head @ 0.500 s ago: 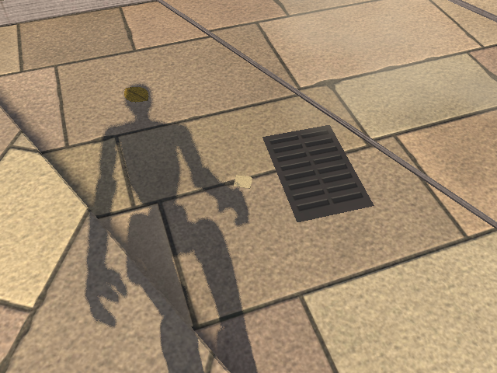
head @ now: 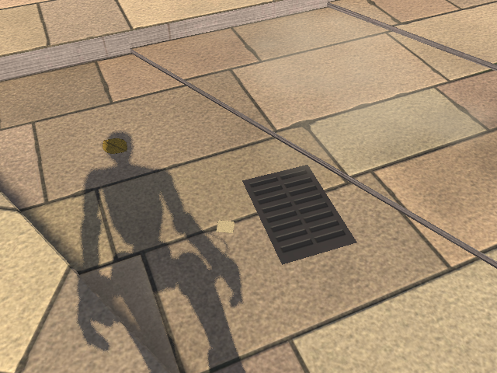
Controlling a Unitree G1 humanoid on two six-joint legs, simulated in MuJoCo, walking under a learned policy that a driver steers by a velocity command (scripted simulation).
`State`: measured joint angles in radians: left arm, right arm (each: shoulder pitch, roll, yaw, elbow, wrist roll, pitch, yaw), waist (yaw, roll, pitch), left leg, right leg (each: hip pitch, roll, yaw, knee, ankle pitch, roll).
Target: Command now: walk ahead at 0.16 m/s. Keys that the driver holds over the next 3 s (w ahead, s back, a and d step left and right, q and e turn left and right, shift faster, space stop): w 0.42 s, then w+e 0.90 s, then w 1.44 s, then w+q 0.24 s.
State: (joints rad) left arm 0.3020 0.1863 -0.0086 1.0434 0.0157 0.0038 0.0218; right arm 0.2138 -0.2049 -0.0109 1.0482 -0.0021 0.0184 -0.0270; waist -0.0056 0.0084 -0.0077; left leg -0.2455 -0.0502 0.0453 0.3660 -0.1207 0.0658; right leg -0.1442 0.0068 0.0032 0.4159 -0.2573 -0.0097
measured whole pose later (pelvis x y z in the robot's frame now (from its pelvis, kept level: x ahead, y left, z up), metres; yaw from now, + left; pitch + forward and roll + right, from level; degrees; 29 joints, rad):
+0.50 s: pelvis +0.14 +0.04 +0.00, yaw -1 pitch +0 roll +0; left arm 0.16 0.25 0.07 0.96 0.04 -0.03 -0.04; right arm 0.43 -0.18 -0.04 1.07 -0.02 -0.09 -0.02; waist -0.03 -0.04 0.00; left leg -0.02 -0.07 0.07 0.24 -0.23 0.09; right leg -0.53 -0.03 0.00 0.90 -0.15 -0.04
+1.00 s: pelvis +0.47 -0.05 -0.16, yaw -18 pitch +2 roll -1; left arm 0.21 0.24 0.06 0.93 -0.02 -0.06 -0.03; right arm 0.37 -0.19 -0.01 0.97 0.05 -0.12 -0.01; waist -0.02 -0.03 0.04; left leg -0.48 0.01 -0.06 1.82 -0.62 -0.03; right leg -0.36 0.11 -0.02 0.54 -0.22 -0.10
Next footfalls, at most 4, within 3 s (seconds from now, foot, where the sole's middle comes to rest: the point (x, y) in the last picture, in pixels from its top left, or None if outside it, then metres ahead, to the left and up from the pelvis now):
0.88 right None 0.53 -0.14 -0.92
1.24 left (261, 288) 0.92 -0.01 -0.92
1.74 right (360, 275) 0.96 -0.36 -0.92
2.16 left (335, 190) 1.36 -0.32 -0.90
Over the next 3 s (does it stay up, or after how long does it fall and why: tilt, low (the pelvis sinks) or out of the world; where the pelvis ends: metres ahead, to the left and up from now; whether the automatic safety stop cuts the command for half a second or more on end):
stays up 1.42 -0.58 -0.10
